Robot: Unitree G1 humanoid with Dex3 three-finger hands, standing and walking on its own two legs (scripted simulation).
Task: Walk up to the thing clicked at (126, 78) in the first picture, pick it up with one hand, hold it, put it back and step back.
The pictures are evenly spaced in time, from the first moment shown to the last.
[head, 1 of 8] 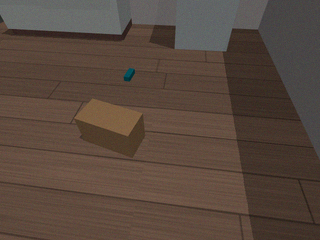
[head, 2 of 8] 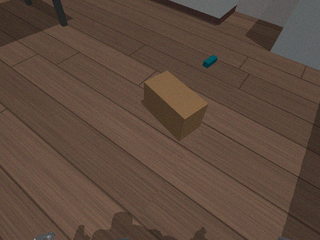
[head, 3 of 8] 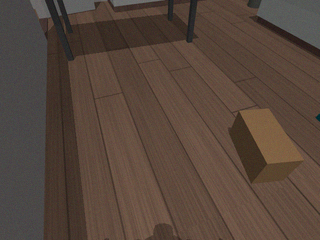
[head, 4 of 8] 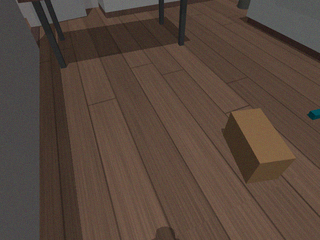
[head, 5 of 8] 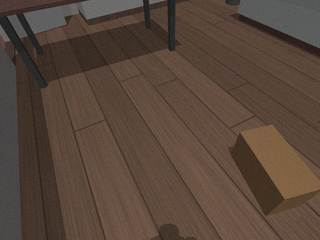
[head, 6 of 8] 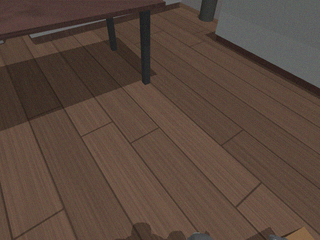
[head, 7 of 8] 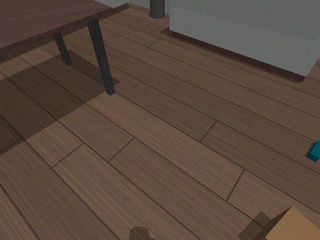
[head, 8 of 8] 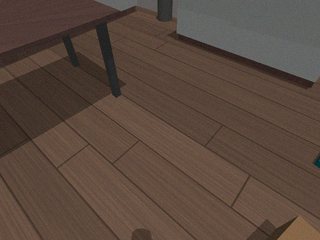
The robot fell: no
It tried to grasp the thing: no
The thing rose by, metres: 0.00
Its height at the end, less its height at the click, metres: +0.00
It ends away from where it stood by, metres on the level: 0.00
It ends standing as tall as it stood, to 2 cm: yes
